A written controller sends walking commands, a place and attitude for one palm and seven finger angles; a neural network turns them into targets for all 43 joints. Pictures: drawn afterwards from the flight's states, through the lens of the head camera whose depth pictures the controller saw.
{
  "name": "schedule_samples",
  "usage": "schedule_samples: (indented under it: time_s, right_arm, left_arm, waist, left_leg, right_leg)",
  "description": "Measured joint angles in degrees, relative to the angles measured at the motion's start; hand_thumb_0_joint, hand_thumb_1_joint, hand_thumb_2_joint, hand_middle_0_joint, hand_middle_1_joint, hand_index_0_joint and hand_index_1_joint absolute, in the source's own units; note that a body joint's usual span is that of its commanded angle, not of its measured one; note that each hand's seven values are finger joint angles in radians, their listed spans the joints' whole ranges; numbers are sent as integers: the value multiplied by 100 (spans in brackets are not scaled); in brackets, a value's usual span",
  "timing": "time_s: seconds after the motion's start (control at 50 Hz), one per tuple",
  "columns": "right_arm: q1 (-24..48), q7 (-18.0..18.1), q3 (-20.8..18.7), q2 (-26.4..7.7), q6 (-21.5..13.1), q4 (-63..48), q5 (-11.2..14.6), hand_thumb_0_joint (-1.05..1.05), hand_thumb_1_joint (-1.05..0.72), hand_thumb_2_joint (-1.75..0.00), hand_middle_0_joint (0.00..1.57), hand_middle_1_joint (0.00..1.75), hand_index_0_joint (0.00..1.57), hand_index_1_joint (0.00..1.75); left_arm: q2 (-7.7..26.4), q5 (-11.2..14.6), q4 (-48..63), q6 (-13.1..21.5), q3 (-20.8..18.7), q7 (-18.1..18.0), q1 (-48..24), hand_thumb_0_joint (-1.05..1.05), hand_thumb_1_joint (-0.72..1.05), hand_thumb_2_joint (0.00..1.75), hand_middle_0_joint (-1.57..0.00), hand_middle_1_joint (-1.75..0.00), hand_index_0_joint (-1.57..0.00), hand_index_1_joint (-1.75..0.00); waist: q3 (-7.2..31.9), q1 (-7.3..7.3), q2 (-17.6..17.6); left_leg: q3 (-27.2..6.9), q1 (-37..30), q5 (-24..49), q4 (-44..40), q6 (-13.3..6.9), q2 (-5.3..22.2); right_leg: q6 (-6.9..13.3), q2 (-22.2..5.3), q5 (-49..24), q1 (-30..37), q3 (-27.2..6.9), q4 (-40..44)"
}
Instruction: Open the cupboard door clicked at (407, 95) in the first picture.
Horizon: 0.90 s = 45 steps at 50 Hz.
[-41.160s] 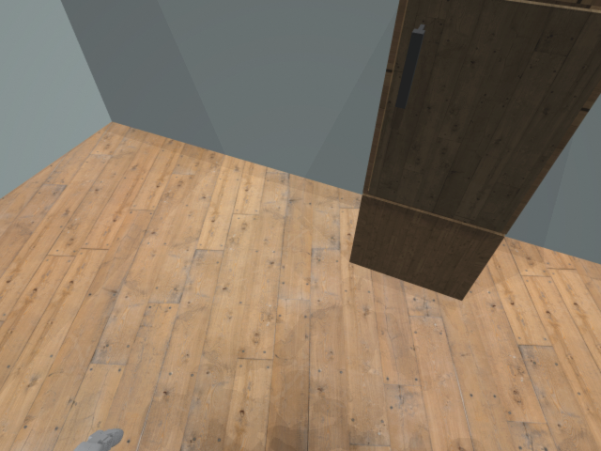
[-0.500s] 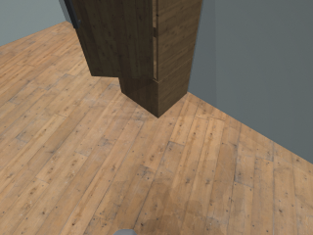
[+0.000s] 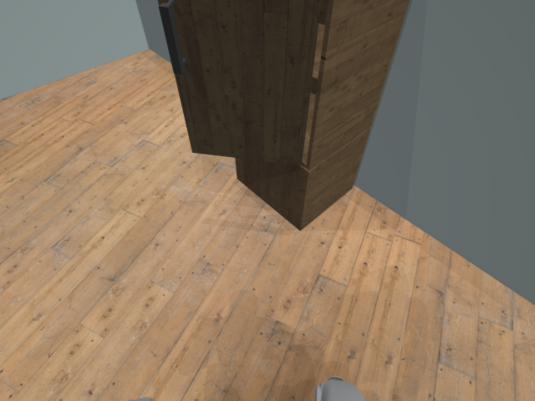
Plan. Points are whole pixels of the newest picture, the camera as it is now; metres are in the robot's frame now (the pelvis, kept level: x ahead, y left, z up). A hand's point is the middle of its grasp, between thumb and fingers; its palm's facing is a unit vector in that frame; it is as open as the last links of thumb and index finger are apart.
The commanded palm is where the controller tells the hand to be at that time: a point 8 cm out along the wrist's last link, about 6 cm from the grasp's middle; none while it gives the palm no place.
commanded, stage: take the last steps up to it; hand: left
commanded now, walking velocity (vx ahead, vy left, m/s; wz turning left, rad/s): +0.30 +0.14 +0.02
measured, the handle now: (175, 37) +0.95 +0.29 +0.09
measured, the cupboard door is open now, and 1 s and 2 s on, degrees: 37 37 37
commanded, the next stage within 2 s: come to a stop and stand still in 0.80 s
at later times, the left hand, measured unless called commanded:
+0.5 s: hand (161, 385) +0.17 +0.19 -0.16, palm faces +0.12 -0.97 -0.23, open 7.2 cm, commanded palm none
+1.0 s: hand (150, 248) +0.45 +0.29 -0.16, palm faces +0.02 -0.97 -0.24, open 7.3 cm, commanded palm none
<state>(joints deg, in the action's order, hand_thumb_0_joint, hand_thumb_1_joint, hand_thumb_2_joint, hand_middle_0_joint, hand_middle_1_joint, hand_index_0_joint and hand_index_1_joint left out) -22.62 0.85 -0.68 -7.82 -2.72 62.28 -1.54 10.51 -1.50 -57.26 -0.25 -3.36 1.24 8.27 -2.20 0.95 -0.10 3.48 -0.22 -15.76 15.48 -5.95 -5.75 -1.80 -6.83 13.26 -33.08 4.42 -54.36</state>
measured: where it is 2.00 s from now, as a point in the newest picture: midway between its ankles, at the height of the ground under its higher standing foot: (249, 371)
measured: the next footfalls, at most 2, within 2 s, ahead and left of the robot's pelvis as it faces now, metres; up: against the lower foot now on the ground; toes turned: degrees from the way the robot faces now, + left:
right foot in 0.18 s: +0.20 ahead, -0.11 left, +0.00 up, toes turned -7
left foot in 0.66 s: +0.37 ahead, +0.20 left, +0.00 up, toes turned +5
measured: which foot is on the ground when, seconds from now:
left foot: down 0.00-0.18, up 0.20-0.64, down 0.66-1.00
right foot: up 0.00-0.16, down 0.18-0.66, up 0.68-0.98, down 1.00-1.00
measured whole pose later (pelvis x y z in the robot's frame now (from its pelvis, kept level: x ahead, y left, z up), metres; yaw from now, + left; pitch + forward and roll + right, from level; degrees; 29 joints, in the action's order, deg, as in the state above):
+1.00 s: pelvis +0.36 +0.10 -0.01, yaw -1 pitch +0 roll +3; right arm -16.4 1.6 -1.6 -10.8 -1.8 61.1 -2.0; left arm 10.3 -1.4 -57.5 1.6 -3.2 -0.2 9.3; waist -3.1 0.2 -0.2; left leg 9.8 7.9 -18.0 26.1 -2.7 -2.1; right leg 0.3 -4.0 10.1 -21.8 5.8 -36.1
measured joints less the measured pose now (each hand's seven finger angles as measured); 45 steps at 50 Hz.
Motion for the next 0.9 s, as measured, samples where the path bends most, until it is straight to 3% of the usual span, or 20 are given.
schedule_samples:
  time_s: [0.14,0.18,0.2,0.24,0.3,0.38,0.46,0.56,0.64,0.68,0.72,0.78,0.84,0.9]
  right_arm:
    - [-508,17,12,-22,4,317,-34,1,-91,-90,20,30,20,30]
    - [-634,-4,3,18,38,422,23,1,-91,-90,20,30,20,30]
    - [-598,-14,-10,16,84,462,46,1,-91,-90,20,30,20,30]
    - [-463,-34,-67,-43,177,469,43,1,-91,-90,20,30,20,30]
    - [-77,-64,-156,-152,309,350,-7,1,-91,-90,20,30,20,30]
    - [418,-126,-238,-185,324,38,-44,1,-91,-90,20,30,20,30]
    - [819,-191,-305,-264,298,-203,-45,1,-91,-90,20,30,19,30]
    - [1251,-284,-303,-339,254,-393,-26,1,-91,-90,20,30,19,30]
    - [1510,-305,-252,-364,125,-552,-19,1,-91,-90,20,30,19,30]
    - [1598,-244,-244,-363,-17,-645,-50,1,-91,-90,20,30,20,30]
    - [1642,-153,-194,-260,-61,-695,-69,0,-91,-90,20,30,20,30]
    - [1484,-56,-103,-127,-84,-686,-65,0,-91,-90,20,30,20,30]
    - [1275,70,-174,-129,-137,-635,-15,-1,-94,-90,20,30,20,30]
    - [1045,59,-164,-265,-88,-485,-58,-2,-95,-90,21,30,20,30]
  left_arm:
    - [-169,19,171,79,80,-6,-404,1,91,90,-20,-30,-20,-30]
    - [-178,5,269,249,85,-10,-436,1,91,90,-20,-30,-20,-30]
    - [-211,16,289,327,74,-27,-448,1,91,90,-20,-30,-20,-30]
    - [-292,64,291,375,76,-64,-363,1,91,90,-20,-30,-20,-30]
    - [-367,79,147,377,63,-153,-42,0,91,90,-20,-30,-20,-30]
    - [-194,110,-74,465,-128,-258,363,-2,96,90,-21,-30,-20,-30]
    - [-102,49,-383,455,-94,-158,774,-2,96,90,-20,-30,-20,-30]
    - [-149,-7,-656,414,-28,-85,1196,-1,93,90,-20,-30,-20,-30]
    - [-191,-23,-796,329,-22,-84,1491,0,92,90,-20,-30,-20,-30]
    - [-199,2,-847,243,-7,-78,1547,0,92,90,-20,-30,-20,-30]
    - [-153,14,-862,143,1,-101,1417,1,91,90,-20,-30,-20,-30]
    - [-122,11,-767,82,1,-108,1148,1,91,90,-20,-30,-20,-30]
    - [-142,10,-535,75,1,-97,816,1,91,90,-20,-30,-20,-30]
    - [-160,1,-303,81,-4,-120,468,1,92,90,-20,-30,-20,-30]
  waist:
    - [-90,257,165]
    - [-116,231,129]
    - [-178,221,157]
    - [-251,231,264]
    - [-210,209,303]
    - [-98,88,160]
    - [30,-66,102]
    - [52,-325,58]
    - [26,-476,-3]
    - [-19,-436,-4]
    - [-151,-444,-127]
    - [-158,-402,-158]
    - [-159,-307,-124]
    - [-138,-214,-37]
  left_leg:
    - [13,-459,-666,258,91,-20]
    - [7,-130,-1087,1343,164,6]
    - [-64,280,-1227,2428,237,48]
    - [-224,1136,-1095,4271,339,188]
    - [-260,2198,-423,5106,498,585]
    - [-329,3036,216,4557,704,1024]
    - [-256,3228,614,3571,850,1194]
    - [-51,2918,642,2362,856,1093]
    - [132,2265,496,1395,740,887]
    - [161,2175,682,1446,552,815]
    - [298,2081,381,1718,418,710]
    - [444,1737,215,1485,364,623]
    - [553,1350,261,1051,288,510]
    - [607,1043,233,771,248,431]
  right_leg:
    - [263,320,70,551,217,1419]
    - [508,386,-94,934,236,1821]
    - [596,389,-11,975,295,1676]
    - [610,414,154,1236,461,1701]
    - [490,478,58,1652,542,2245]
    - [476,500,-135,2105,516,3005]
    - [351,409,-173,2496,443,3499]
    - [71,202,71,2869,415,3639]
    - [-213,-17,589,2955,362,3174]
    - [-92,-122,1167,2560,258,1991]
    - [108,-97,1528,1914,-44,319]
    - [206,16,1275,1068,-46,-1014]
    - [198,64,976,598,65,-886]
    - [198,116,774,518,185,-3]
